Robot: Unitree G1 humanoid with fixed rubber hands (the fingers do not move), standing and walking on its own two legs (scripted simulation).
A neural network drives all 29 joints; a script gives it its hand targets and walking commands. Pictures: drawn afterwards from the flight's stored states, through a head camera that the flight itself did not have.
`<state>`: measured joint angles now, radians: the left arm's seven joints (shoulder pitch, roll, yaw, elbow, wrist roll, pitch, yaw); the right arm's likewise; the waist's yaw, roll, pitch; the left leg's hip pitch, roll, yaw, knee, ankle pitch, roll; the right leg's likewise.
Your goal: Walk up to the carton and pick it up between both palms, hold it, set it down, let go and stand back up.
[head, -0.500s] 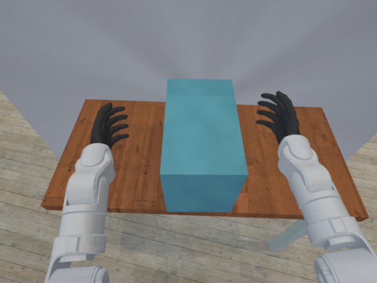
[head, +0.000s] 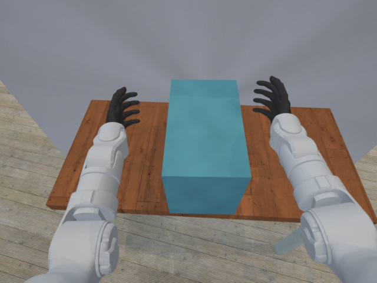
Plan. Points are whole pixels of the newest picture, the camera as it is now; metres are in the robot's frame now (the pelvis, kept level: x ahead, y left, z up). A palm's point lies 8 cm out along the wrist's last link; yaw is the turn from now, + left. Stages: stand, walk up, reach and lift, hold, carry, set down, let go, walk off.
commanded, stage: reach and lift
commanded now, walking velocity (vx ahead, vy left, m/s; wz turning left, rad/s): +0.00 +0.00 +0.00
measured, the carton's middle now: (202, 147) +0.45 +0.00 -0.03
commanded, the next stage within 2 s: none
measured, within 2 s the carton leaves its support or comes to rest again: neither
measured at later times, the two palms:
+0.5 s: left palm (131, 154) +0.40 +0.17 +0.01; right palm (261, 149) +0.41 -0.14 +0.02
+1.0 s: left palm (149, 156) +0.41 +0.13 -0.01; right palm (257, 148) +0.42 -0.14 +0.00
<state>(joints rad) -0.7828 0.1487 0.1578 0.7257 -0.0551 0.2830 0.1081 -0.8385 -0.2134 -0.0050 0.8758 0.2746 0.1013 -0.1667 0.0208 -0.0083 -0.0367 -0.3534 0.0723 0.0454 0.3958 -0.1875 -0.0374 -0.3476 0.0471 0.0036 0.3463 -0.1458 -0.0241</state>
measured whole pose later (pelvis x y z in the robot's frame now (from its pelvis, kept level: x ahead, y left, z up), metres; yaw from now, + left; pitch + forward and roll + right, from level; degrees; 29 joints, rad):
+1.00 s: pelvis -0.02 +0.01 -0.04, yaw +0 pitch +24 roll -1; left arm -0.91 0.01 0.17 1.33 -0.02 -0.40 0.16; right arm -0.91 -0.09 -0.16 1.24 0.05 -0.31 -0.15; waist 0.00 0.02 -0.21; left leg -0.86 0.07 0.02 0.74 -0.29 -0.03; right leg -0.85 0.03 -0.01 0.70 -0.25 -0.01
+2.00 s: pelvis +0.00 +0.01 +0.00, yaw +1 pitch +14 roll -1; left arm -0.66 -0.15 0.50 1.02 0.44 -0.38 0.12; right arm -0.69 0.12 -0.69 1.02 -0.56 -0.45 -0.09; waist 0.01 0.00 -0.04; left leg -0.47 0.05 0.04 0.39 -0.17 -0.02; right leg -0.45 0.02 0.00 0.33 -0.13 -0.01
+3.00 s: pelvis -0.01 +0.00 +0.00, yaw +4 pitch +15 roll -2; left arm -0.67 -0.05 0.32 1.11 0.23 -0.40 0.15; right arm -0.74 0.07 -0.49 1.19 -0.36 -0.51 -0.18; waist -0.02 -0.02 -0.14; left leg -0.54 0.05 -0.03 0.43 -0.16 -0.04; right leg -0.49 0.03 -0.07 0.34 -0.13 -0.03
